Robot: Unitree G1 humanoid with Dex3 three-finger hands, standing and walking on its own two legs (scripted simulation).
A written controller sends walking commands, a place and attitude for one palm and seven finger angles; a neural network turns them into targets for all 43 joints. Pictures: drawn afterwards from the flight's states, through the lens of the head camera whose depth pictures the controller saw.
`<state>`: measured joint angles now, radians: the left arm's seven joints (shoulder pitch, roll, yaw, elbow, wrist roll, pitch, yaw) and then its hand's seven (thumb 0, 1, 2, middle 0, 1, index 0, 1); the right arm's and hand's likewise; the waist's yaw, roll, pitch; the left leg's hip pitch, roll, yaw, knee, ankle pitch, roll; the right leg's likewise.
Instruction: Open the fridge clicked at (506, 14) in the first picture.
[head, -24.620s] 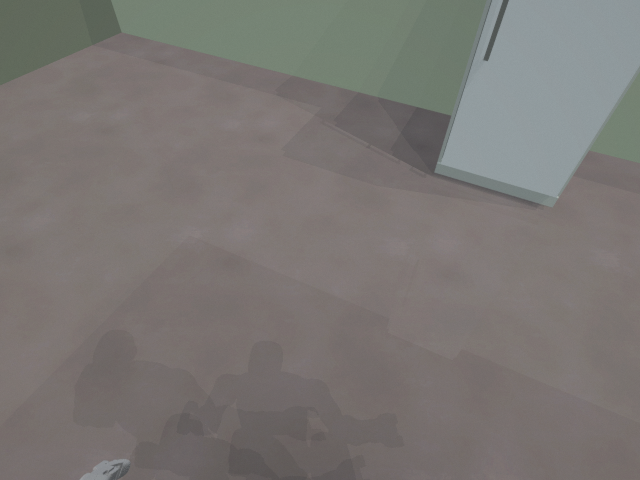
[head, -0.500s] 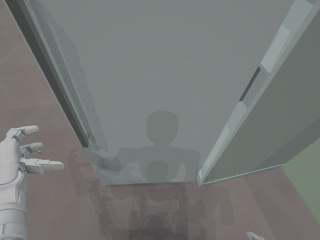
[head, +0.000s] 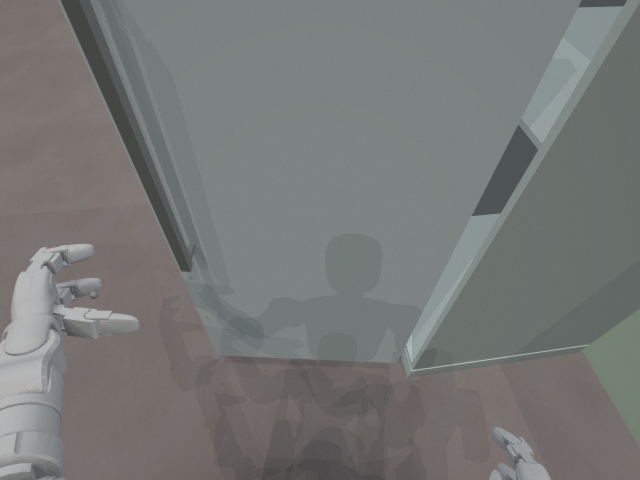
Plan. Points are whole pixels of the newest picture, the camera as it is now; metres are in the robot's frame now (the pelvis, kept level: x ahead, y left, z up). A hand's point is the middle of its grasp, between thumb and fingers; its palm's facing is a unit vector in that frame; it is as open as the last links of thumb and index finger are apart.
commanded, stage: slip the hand off the handle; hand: left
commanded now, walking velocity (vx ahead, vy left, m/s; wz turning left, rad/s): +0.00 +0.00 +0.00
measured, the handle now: (149, 157) +0.49 +0.27 +0.12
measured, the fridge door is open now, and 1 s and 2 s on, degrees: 79 79 79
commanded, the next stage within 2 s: draw the hand back to the body in 0.32 s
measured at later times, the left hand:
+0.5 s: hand (94, 284) +0.34 +0.32 +0.02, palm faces +0.38 -0.91 -0.16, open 14.6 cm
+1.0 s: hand (50, 311) +0.26 +0.31 +0.10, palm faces +0.19 -0.98 -0.07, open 14.4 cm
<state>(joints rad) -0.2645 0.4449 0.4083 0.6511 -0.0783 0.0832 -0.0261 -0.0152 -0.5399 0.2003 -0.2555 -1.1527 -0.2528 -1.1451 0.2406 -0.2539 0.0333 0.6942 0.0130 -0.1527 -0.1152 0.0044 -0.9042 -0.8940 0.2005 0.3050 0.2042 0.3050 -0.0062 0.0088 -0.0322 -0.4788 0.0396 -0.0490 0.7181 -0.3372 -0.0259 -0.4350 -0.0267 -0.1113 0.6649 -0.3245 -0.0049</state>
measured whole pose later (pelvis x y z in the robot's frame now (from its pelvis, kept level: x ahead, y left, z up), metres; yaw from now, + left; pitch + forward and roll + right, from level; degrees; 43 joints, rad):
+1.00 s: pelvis +0.00 +0.03 +0.00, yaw +0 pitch +1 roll -3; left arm 0.03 0.38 0.38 0.18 -0.28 -0.12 -0.29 -0.02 -0.49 0.23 -0.25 -1.11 -0.25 -1.11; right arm 0.19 -0.24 0.06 0.61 0.02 -0.27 -0.12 0.01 -0.90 -0.89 0.20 0.31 0.20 0.31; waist 0.07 0.02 -0.03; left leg -0.43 0.02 -0.03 0.78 -0.38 0.01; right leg -0.37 -0.04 -0.09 0.69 -0.34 0.03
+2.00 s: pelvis +0.02 -0.02 +0.02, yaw -3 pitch -6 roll +0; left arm 0.43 0.30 0.33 -0.32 -0.06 -0.10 0.13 0.01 0.88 0.89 -0.21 -0.31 -0.21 -0.30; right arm 0.19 -0.22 0.00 0.71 -0.02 -0.18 -0.11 0.01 -0.91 -0.89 0.20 0.30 0.20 0.30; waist 0.08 0.07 0.03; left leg -0.05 0.06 0.01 0.40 -0.24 -0.04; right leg -0.05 0.01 -0.06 0.39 -0.23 -0.02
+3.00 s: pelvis -0.10 +0.04 +0.01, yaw -1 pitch +0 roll -2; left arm 0.51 0.41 0.46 -0.45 -0.02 -0.23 0.17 0.01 0.89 0.90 -0.22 -0.31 -0.21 -0.30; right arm 0.25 -0.18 0.01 0.60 -0.01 -0.11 -0.09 0.01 -0.90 -0.89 0.20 0.30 0.20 0.30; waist 0.02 0.00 -0.02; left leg -0.45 0.01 0.00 0.56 -0.11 0.03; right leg -0.26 0.05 -0.01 0.68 -0.38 0.00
